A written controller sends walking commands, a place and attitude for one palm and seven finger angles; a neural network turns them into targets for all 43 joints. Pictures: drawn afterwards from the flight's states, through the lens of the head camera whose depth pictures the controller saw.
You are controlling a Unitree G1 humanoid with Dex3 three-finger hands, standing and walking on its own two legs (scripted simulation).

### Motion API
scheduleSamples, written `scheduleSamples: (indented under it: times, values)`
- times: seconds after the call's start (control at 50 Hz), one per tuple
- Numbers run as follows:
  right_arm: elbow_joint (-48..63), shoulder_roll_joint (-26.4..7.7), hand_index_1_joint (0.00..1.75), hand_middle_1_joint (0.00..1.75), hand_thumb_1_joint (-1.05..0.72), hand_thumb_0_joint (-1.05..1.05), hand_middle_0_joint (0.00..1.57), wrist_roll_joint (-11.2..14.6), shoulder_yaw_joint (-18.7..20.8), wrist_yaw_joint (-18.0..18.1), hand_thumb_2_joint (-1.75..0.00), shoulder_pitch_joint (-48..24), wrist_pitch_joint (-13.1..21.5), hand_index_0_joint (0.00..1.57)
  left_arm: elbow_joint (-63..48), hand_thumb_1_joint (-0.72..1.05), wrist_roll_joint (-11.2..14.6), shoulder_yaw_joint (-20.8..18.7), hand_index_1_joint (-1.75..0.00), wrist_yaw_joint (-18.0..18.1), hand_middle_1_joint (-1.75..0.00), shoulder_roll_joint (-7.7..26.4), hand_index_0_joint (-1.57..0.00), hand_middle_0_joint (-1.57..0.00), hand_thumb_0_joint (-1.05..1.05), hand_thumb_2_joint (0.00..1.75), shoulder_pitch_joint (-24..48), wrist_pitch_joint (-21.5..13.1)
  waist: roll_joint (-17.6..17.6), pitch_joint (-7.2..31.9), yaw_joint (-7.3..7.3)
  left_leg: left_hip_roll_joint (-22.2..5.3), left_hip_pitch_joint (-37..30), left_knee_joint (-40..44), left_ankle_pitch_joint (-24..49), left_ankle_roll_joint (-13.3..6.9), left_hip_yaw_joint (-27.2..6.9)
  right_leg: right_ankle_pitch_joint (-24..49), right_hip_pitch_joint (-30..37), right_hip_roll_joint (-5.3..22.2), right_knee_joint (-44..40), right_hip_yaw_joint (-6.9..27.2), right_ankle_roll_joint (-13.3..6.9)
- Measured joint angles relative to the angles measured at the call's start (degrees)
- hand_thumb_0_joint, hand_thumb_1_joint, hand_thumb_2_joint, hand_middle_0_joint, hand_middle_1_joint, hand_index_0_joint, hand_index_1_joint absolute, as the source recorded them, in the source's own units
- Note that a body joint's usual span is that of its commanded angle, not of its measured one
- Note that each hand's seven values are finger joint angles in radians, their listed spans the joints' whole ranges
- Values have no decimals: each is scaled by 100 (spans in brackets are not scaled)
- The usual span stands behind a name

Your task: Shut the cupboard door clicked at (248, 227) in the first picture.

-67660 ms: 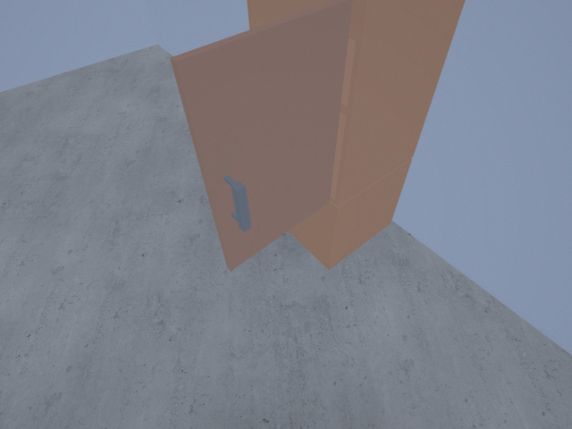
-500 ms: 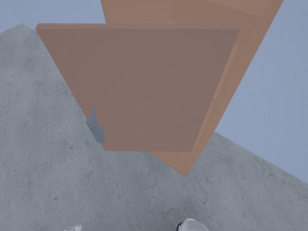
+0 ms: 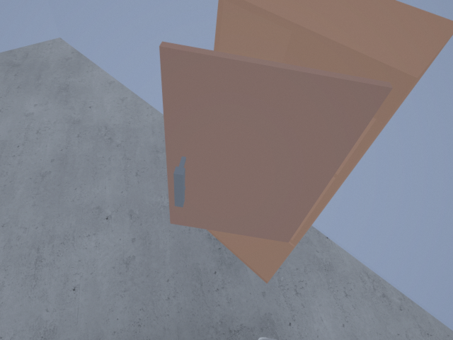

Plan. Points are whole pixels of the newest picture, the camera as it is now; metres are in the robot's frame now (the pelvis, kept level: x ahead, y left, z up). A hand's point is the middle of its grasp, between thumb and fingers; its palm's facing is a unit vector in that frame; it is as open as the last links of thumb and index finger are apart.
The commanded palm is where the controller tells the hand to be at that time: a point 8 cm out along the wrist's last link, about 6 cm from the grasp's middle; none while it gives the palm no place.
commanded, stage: come to a stop and stand still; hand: left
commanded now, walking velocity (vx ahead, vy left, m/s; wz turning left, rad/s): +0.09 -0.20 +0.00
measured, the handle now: (181, 182) +0.47 +0.15 -0.08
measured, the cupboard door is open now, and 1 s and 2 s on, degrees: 35 35 35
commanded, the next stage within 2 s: look again from close up in 0.94 s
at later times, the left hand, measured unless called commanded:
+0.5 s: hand out of the picture +0.05 +0.14 -0.17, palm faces -0.04 -0.98 -0.19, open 7.3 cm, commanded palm none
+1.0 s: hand out of the picture -0.07 +0.09 -0.18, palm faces +0.10 -0.98 -0.17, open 7.3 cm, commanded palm none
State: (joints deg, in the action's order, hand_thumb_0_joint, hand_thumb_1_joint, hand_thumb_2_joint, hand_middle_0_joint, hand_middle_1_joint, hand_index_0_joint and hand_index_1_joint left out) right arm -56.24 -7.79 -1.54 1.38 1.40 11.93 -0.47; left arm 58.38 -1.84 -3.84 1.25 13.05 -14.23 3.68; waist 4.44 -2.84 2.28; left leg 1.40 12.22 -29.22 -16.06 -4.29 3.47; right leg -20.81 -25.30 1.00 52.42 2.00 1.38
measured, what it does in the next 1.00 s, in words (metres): steps on the spot: right foot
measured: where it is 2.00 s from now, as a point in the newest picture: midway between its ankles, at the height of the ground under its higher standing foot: outside the picture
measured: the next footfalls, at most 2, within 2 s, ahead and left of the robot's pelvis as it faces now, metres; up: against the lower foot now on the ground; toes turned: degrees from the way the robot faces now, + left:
right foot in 0.56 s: -0.02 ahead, -0.17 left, +0.00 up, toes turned -5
left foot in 1.08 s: +0.01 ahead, +0.06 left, +0.00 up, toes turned +2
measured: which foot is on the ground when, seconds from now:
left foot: down 0.00-0.82, up 0.84-1.00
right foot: up 0.00-0.54, down 0.56-1.00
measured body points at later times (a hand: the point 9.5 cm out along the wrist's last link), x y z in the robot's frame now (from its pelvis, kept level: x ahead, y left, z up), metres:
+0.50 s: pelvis -0.03 -0.03 +0.01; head -0.01 -0.02 +0.46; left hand +0.05 +0.20 -0.15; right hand -0.11 -0.23 -0.15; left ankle +0.00 +0.07 -0.74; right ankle -0.06 -0.17 -0.71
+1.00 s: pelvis -0.03 -0.07 +0.00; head +0.02 -0.06 +0.45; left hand -0.08 +0.14 -0.16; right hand +0.00 -0.32 -0.15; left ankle -0.04 +0.05 -0.72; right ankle -0.06 -0.17 -0.74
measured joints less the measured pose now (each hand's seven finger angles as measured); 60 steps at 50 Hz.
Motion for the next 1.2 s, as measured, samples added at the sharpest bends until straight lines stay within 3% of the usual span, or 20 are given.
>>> scheduleSamples:
  times: [0.12, 0.28, 0.36, 0.5, 0.56, 0.64, 0.8, 0.9, 1.0, 1.04, 1.08, 1.14, 1.2]
  values:
    - [-246, 50, 30, 30, -94, 1, 20, 39, -9, 138, -89, 347, 162, 21, 320, 91, 15, 25, -30, -14, -30, -63, -19, -19, 0, 90, -412, -106, -108, 78, -68, 78, -254, 915, 499, -97, 80, 213, 239, -101, 580, 96, 125]
    - [-610, 207, 30, 30, -92, 1, 20, 37, -28, 229, -89, 691, 158, 21, 461, 91, 49, -2, -30, 6, -30, -107, -19, -19, 0, 90, -233, 28, -101, -101, -302, -16, -250, 1055, 655, -60, 160, -68, 426, -97, 564, 90, 199]
    - [-801, 219, 30, 30, -91, 1, 20, 22, 9, 199, -90, 847, 106, 21, 406, 91, 50, 21, -30, -9, -30, -186, -19, -19, 0, 90, 46, 27, -158, -100, -397, -81, -220, 1024, 697, -9, 169, -147, 535, 37, 136, -19, 160]
    - [-1019, 204, 30, 30, -90, 1, 20, 5, 75, 97, -90, 953, 32, 21, 273, 93, 90, 101, -30, 46, -30, -332, -19, -19, 0, 90, 538, -120, -329, -4, -543, -158, -31, 809, 715, 190, 114, -205, 1089, 164, -1535, -282, 12]
    - [-1067, 204, 30, 30, -90, 1, 20, 41, 105, 62, -90, 961, 14, 21, 245, 93, 95, 145, -30, 65, -30, -371, -19, -19, 0, 90, 567, -263, -323, 94, -493, -132, 121, 532, 611, 339, 161, 393, 1526, 200, -2556, -350, -26]
    - [-1076, 99, 30, 29, -91, 1, 20, 61, 86, 28, -90, 882, -33, 20, 326, 95, 117, 194, -30, 125, -30, -506, -20, -20, -1, 90, 463, -384, -656, 158, -515, -346, 143, 313, 293, 524, -11, 464, 1639, -22, -2608, -518, -231]
    - [-964, 41, 30, 29, -91, 1, 20, 56, 57, 31, -90, 661, -65, 20, 384, 96, 118, 198, -30, 133, -30, -488, -20, -20, -1, 90, 68, -429, -680, 174, -324, -611, 118, -14, 9, 649, -150, 424, 1659, -350, -2684, -770, -466]
    - [-822, -103, 30, 29, -91, 1, 20, 108, 121, 71, -90, 301, -184, 20, 449, 94, 73, 168, -30, 134, -30, -575, -20, -20, 0, 90, -106, -427, -464, -137, -59, -485, 426, -716, -709, 723, -126, 405, 1555, -253, -2592, -735, -471]
    - [-568, -308, 30, 29, -91, 1, 19, 140, 191, 64, -90, -111, -201, 20, 552, 92, 16, 143, -30, 131, -30, -630, -20, -20, 0, 90, -323, -365, -282, -346, 103, -275, 629, -1101, -817, 760, -94, 395, 1447, -36, -2489, -628, -344]
    - [-465, -340, 30, 29, -91, 1, 19, 155, 201, 58, -90, -247, -154, 20, 596, 92, 4, 139, -30, 123, -30, -597, -20, -20, 0, 90, -400, -327, -225, -366, 112, -232, 488, -671, -506, 752, -61, 337, 1397, 44, -2370, -603, -255]
    - [-193, -466, 30, 29, -91, 1, 19, 111, 172, -12, -90, -313, -102, 20, 503, 91, 24, 253, -30, 88, -30, -549, -20, -20, 0, 90, -531, -328, -355, -360, 60, -236, 305, -226, 150, 561, -182, 219, 1323, 32, -2148, -631, -150]
    - [72, -493, 30, 29, -91, 1, 19, 70, 195, 13, -90, -389, 8, 20, 373, 91, 47, 264, -30, 138, -30, -428, -20, -20, 0, 90, -635, -338, -415, -169, 56, -117, 353, -521, -134, 246, -72, 94, 1294, 163, -1954, -520, 29]
    - [282, -403, 30, 29, -91, 1, 19, 78, 132, -7, -90, -437, 42, 20, 170, 91, 2, 271, -30, 179, -30, -264, -20, -20, 1, 90, -708, -329, -463, 138, 32, -54, 322, -626, -329, 108, 58, 88, 1308, 232, -1916, -391, 119]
